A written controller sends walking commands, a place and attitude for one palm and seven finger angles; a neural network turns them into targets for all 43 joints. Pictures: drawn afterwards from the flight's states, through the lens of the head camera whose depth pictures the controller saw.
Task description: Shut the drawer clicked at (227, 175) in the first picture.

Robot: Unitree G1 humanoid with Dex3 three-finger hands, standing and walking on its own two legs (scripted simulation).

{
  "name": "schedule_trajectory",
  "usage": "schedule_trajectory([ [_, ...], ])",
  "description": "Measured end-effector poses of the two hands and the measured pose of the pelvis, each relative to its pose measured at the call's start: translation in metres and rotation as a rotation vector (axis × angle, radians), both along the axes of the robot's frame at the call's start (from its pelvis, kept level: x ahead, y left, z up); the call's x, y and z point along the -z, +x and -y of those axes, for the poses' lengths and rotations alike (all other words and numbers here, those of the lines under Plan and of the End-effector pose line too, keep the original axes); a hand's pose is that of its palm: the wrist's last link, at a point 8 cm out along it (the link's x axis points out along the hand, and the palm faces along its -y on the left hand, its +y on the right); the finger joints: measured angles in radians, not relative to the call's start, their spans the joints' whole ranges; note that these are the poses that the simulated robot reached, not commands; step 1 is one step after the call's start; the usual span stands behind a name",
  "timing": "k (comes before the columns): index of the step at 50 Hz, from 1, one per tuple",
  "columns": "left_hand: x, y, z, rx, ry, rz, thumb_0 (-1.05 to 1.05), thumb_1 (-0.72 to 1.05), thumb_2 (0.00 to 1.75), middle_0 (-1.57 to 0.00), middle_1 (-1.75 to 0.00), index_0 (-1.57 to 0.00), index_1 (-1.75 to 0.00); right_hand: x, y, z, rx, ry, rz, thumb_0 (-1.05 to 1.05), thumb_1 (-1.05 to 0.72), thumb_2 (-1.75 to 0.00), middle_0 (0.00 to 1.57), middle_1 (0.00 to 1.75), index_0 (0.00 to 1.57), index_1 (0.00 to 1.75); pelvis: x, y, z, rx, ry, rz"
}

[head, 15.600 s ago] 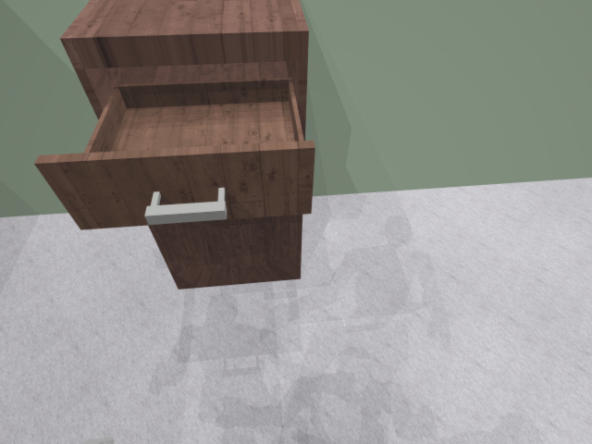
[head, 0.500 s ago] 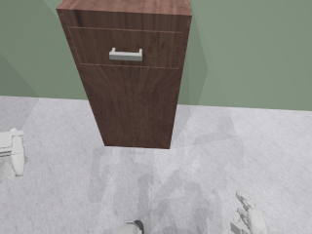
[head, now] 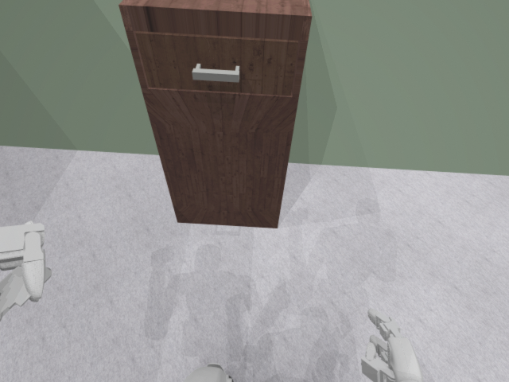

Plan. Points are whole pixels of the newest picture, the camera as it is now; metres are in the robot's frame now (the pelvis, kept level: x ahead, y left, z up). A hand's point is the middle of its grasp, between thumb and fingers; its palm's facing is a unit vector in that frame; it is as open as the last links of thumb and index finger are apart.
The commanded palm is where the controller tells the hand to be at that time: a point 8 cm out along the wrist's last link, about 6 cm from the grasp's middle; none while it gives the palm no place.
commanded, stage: stop stepping back and stand still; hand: left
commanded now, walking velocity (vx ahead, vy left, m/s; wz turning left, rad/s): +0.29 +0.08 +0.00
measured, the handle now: (217, 71) +0.86 +0.18 +0.04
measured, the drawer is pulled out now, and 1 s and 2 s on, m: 0.00 0.00 0.00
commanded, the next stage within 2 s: let the arm hang, fingers relaxed in 0.46 s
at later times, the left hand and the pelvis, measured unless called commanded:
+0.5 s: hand (48, 282) +0.18 +0.24 +0.17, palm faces +0.36 -0.82 -0.45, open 3.2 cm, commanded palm +0.12 +0.28 +0.18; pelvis -0.01 +0.00 +0.00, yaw -1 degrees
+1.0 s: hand out of the picture -0.05 +0.20 -0.17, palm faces +0.09 -0.97 -0.22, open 3.9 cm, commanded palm none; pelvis -0.01 +0.01 +0.01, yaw +3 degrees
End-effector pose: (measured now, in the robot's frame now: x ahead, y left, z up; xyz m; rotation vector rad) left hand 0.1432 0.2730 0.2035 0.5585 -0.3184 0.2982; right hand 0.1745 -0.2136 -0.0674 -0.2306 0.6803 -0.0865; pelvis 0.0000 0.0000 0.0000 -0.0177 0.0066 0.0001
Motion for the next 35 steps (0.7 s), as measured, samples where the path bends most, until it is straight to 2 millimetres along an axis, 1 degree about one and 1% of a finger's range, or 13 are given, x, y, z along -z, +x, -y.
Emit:
schedule_trajectory([
  [2, 0.002, -0.005, -0.001, -0.006, -0.035, 0.002, 0.01, 0.89, 0.9, -1.41, -1.6, -1.4, -1.6, 0.004, -0.018, 0.006, 0.03, -0.01, -0.047, 0.01, -0.9, -0.9, 0.2, 0.3, 0.21, 0.3, -0.003, -0.003, -0.002, 0.004, 0.01, 0.0],
  [5, 0.012, -0.007, -0.011, -0.047, -0.083, -0.001, 0.01, 0.89, 0.9, -1.41, -1.6, -1.41, -1.6, 0.006, -0.041, 0.016, 0.081, -0.038, -0.078, 0.02, -0.9, -0.9, 0.2, 0.3, 0.21, 0.3, -0.004, -0.003, -0.006, 0.005, 0.017, -0.006],
  [9, 0.024, -0.005, -0.022, -0.064, -0.091, -0.011, 0.01, 0.89, 0.9, -1.41, -1.6, -1.41, -1.6, 0.009, -0.063, 0.025, 0.124, -0.075, -0.077, 0.02, -0.9, -0.9, 0.2, 0.3, 0.21, 0.3, 0.002, -0.012, -0.012, -0.008, 0.024, 0.013],
  [14, 0.014, -0.005, -0.013, -0.032, -0.034, -0.04, 0.02, 0.89, 0.9, -1.41, -1.6, -1.4, -1.6, 0.007, -0.079, 0.023, 0.134, -0.038, -0.066, 0.02, -0.9, -0.9, 0.2, 0.3, 0.2, 0.3, -0.004, -0.018, -0.007, 0.007, 0.025, 0.021],
  [18, 0.008, -0.009, 0.002, 0.006, 0.022, -0.039, 0.02, 0.89, 0.9, -1.41, -1.6, -1.4, -1.6, 0.017, -0.08, 0.023, 0.119, -0.008, -0.082, 0.02, -0.9, -0.9, 0.2, 0.3, 0.21, 0.3, 0.001, -0.021, 0.0, 0.016, 0.017, 0.016],
  [20, 0.009, -0.009, 0.004, 0.009, 0.01, -0.041, 0.02, 0.89, 0.9, -1.41, -1.6, -1.4, -1.6, 0.021, -0.079, 0.025, 0.119, -0.004, -0.109, 0.02, -0.9, -0.9, 0.2, 0.3, 0.21, 0.3, 0.0, -0.02, 0.001, 0.015, 0.012, 0.016],
  [24, 0.015, -0.005, -0.002, -0.023, -0.036, -0.052, 0.01, 0.89, 0.9, -1.41, -1.6, -1.4, -1.6, 0.019, -0.073, 0.027, 0.124, -0.01, -0.131, 0.02, -0.9, -0.9, 0.2, 0.3, 0.21, 0.3, -0.004, -0.014, -0.001, 0.02, 0.024, 0.016],
  [28, 0.021, 0.001, -0.008, -0.023, -0.054, -0.041, 0.01, 0.89, 0.9, -1.41, -1.6, -1.4, -1.6, 0.015, -0.056, 0.026, 0.117, -0.045, -0.088, 0.02, -0.9, -0.9, 0.2, 0.3, 0.21, 0.3, 0.001, -0.006, -0.008, 0.013, 0.005, 0.027],
  [29, 0.029, 0.006, -0.011, -0.013, -0.045, -0.064, 0.01, 0.89, 0.9, -1.41, -1.6, -1.4, -1.6, 0.016, -0.051, 0.026, 0.096, -0.042, -0.084, 0.02, -0.9, -0.9, 0.2, 0.3, 0.21, 0.3, 0.002, -0.006, -0.01, 0.006, 0.006, 0.022],
  [30, 0.047, 0.014, -0.015, -0.014, -0.06, -0.136, 0.01, 0.89, 0.9, -1.41, -1.6, -1.4, -1.6, 0.02, -0.047, 0.026, 0.072, -0.034, -0.095, 0.02, -0.9, -0.9, 0.2, 0.3, 0.2, 0.3, 0.003, -0.006, -0.013, -0.005, 0.008, 0.015],
  [31, 0.074, 0.022, -0.021, -0.034, -0.098, -0.239, 0.01, 0.9, 0.9, -1.4, -1.59, -1.4, -1.59, 0.025, -0.043, 0.025, 0.054, -0.027, -0.114, 0.02, -0.9, -0.9, 0.2, 0.3, 0.2, 0.3, 0.005, -0.006, -0.015, -0.015, 0.013, 0.01],
  [33, 0.139, 0.029, -0.029, -0.106, -0.209, -0.482, 0.0, 0.9, 0.9, -1.38, -1.57, -1.38, -1.57, 0.036, -0.038, 0.023, 0.029, -0.018, -0.153, 0.01, -0.9, -0.9, 0.2, 0.3, 0.2, 0.3, 0.008, -0.008, -0.016, -0.031, 0.029, 0.001],
  [35, 0.206, 0.02, -0.025, -0.175, -0.318, -0.732, 0.0, 0.9, 0.9, -1.34, -1.54, -1.34, -1.54, 0.044, -0.037, 0.02, 0.012, -0.007, -0.183, 0.01, -0.9, -0.9, 0.2, 0.3, 0.2, 0.3, 0.012, -0.009, -0.014, -0.039, 0.048, 0.002],
])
